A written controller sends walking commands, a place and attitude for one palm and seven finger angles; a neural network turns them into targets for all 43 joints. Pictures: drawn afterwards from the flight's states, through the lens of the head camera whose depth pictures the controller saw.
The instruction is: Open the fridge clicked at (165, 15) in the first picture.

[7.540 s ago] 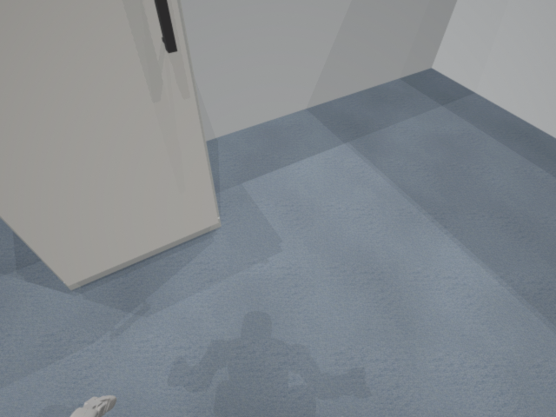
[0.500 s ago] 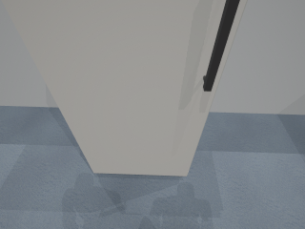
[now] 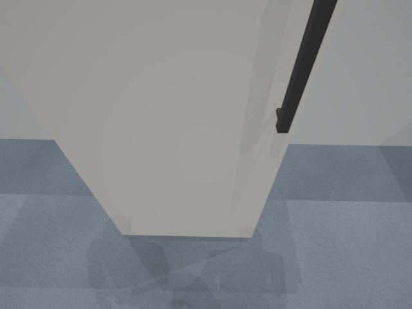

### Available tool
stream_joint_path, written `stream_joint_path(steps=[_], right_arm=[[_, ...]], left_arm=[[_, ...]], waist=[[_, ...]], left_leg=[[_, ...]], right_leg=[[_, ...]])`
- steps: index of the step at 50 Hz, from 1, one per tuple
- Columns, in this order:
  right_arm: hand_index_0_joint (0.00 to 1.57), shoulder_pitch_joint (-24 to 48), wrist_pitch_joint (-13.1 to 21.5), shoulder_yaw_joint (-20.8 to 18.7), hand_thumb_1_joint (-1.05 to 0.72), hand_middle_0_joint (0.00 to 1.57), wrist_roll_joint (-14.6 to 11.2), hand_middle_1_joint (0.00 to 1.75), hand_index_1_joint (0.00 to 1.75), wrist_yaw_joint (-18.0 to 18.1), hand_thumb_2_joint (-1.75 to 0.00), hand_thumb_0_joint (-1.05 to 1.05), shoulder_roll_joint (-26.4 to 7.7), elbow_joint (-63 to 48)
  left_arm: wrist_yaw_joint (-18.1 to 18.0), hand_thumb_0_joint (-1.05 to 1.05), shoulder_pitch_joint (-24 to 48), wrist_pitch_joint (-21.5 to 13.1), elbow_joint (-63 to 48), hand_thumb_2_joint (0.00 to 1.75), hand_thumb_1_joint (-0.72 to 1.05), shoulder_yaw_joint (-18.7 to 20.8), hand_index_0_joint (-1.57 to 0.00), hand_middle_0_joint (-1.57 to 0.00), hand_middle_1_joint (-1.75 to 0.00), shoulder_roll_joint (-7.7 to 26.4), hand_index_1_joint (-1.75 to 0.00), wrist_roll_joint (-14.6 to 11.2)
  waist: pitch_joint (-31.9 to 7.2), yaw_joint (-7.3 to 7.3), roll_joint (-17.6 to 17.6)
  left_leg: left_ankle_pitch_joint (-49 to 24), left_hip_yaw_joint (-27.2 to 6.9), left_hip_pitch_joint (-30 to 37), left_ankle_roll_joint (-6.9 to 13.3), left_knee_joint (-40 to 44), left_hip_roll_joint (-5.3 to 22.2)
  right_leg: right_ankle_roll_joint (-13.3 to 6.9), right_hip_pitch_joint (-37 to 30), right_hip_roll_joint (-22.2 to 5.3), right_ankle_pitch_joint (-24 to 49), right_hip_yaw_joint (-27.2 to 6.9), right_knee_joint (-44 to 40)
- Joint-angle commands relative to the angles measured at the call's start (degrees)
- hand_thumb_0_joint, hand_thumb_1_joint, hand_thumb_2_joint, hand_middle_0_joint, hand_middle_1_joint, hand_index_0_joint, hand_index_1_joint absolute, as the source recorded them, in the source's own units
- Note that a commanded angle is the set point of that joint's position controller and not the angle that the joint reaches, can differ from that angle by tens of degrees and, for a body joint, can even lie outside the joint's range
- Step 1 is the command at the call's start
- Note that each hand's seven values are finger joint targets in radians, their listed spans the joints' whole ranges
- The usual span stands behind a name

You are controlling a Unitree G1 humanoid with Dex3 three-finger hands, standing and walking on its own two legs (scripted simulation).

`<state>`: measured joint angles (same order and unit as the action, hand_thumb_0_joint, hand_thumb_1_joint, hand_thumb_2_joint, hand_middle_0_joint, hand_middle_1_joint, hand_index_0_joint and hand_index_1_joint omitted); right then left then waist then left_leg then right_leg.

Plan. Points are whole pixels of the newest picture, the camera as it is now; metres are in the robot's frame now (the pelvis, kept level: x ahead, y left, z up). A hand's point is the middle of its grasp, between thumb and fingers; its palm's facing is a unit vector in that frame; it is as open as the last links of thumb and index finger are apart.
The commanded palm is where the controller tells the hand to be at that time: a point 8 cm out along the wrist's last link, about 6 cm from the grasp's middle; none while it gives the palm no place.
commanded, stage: come to a stop and stand still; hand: right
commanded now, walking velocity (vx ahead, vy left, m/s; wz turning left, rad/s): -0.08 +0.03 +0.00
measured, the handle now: (306, 40) +0.47 -0.14 +0.28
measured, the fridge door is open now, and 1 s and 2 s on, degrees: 0 0 0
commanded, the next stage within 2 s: look again from close up in 1.42 s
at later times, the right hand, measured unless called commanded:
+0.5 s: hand out of the picture -0.01 -0.16 -0.17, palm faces +0.03 +0.98 -0.20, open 7.3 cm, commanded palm none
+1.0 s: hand out of the picture -0.04 -0.17 -0.18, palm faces +0.03 +0.99 -0.17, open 7.4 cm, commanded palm none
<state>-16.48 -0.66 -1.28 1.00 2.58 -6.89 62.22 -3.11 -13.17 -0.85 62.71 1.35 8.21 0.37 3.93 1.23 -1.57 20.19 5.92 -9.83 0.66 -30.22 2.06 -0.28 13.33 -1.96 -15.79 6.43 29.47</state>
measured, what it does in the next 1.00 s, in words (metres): stands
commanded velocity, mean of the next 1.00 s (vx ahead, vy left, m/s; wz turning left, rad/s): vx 0.00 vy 0.00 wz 0.00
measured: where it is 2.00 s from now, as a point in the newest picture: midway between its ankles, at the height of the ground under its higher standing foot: outside the picture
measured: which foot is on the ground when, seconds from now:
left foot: down 0.00-1.00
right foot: down 0.00-1.00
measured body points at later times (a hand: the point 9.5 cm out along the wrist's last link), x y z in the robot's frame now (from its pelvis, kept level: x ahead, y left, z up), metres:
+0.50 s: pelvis -0.03 +0.02 +0.01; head -0.02 +0.02 +0.46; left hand -0.03 +0.24 -0.15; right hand -0.01 -0.21 -0.15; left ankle -0.04 +0.10 -0.73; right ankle +0.00 -0.12 -0.73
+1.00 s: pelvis -0.05 -0.02 +0.00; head -0.06 -0.02 +0.45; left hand -0.03 +0.21 -0.16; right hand -0.04 -0.23 -0.16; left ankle -0.04 +0.10 -0.73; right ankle +0.00 -0.12 -0.73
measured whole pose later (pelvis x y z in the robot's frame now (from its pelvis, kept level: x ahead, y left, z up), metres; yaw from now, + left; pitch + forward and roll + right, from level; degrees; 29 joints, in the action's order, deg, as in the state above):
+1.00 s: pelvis -0.05 -0.02 +0.00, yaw +0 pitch -3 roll +1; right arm -18.6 0.3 0.4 1.2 2.8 -7.2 61.1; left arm -1.6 -17.0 0.1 60.2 0.6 8.7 0.7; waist 1.0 -0.3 0.0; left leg 16.5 6.0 -10.9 0.1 -30.3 1.9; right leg -1.3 15.3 -1.6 -13.5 4.4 31.5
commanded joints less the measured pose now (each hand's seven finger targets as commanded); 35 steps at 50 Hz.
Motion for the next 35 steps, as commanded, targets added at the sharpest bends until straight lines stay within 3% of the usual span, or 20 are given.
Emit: stream_joint_path(steps=[1, 4, 9, 17, 19, 22, 35], right_arm=[[0.20, -5.0, 1.1, -1.2, -0.90, 0.20, 0.2, 0.30, 0.30, 0.1, -0.90, 0.00, -5.9, -2.5], [0.20, -4.7, 1.1, -1.3, -0.90, 0.20, 0.4, 0.30, 0.30, 0.1, -0.90, 0.00, -6.6, -3.5], [0.20, -3.0, 1.4, -0.8, -0.90, 0.20, 0.3, 0.30, 0.30, -0.1, -0.90, 0.00, -7.5, -4.3], [0.20, -0.9, 1.7, -0.1, -0.90, 0.20, -0.1, 0.30, 0.30, -0.6, -0.90, 0.00, -8.4, -3.5], [0.20, -1.2, 1.8, -0.1, -0.90, 0.20, -0.1, 0.30, 0.30, -0.7, -0.90, 0.00, -8.5, -3.1], [0.20, -1.6, 1.9, 0.0, -0.90, 0.20, -0.2, 0.30, 0.30, -0.8, -0.90, 0.00, -8.7, -2.6], [0.20, -4.8, 2.3, 0.3, -0.90, 0.20, -0.4, 0.30, 0.30, -0.6, -0.90, 0.00, -6.6, -0.2]], left_arm=[[0.0, 0.00, -4.9, -0.2, -2.7, 0.90, 0.90, 1.1, -0.20, -0.20, -0.30, 5.0, -0.30, 0.3], [0.4, 0.00, -3.8, 0.1, -3.6, 0.90, 0.90, 1.0, -0.20, -0.20, -0.30, 4.6, -0.30, 0.4], [1.0, 0.00, -2.0, 0.3, -3.7, 0.90, 0.90, 0.7, -0.20, -0.20, -0.30, 4.4, -0.30, 0.5], [1.7, 0.00, -1.9, 0.3, -1.9, 0.90, 0.90, -0.2, -0.20, -0.20, -0.30, 5.1, -0.30, 0.7], [1.8, 0.00, -2.5, 0.2, -1.4, 0.90, 0.90, -0.5, -0.20, -0.20, -0.30, 5.0, -0.30, 0.8], [1.9, 0.00, -3.5, 0.2, -0.7, 0.90, 0.90, -0.6, -0.20, -0.20, -0.30, 5.0, -0.30, 0.8], [1.5, 0.00, -7.9, -0.3, 1.8, 0.90, 0.90, -0.9, -0.20, -0.20, -0.30, 3.3, -0.30, 0.6]], waist=[[-6.5, -1.17, 3.2], [-6.9, -1.03, 0.8], [-4.3, -0.98, -0.3], [1.5, -1.04, 0.0], [1.5, -0.91, 1.5], [1.8, -0.96, 0.6], [0.4, -0.96, 2.0]], left_leg=[[-25.3, -4.3, -1.9, 0.4, 2.1, 4.9], [-27.5, -5.6, -0.6, 1.2, 2.7, 5.8], [-21.8, -6.8, -2.0, 1.7, 5.8, 6.3], [-4.7, -7.7, -5.2, 1.7, 12.7, 5.8], [-3.8, -7.6, -4.8, 1.7, 13.5, 5.7], [-1.2, -8.0, -5.1, 1.9, 14.9, 5.9], [-4.0, -6.8, -3.1, 2.2, 14.0, 5.2]], right_leg=[[-2.6, -8.1, -7.5, 33.4, -5.1, -2.0], [-1.6, -5.6, -6.2, 25.5, -4.1, -1.7], [-0.7, -3.8, -5.3, 15.1, -4.3, -4.0], [-0.2, -2.2, -4.7, 5.6, -5.2, -8.7], [-0.3, -2.3, -4.6, 5.5, -5.3, -9.4], [0.0, -2.1, -4.3, 4.3, -5.1, -9.5], [0.1, -1.7, -4.5, 6.0, -5.0, -9.5]])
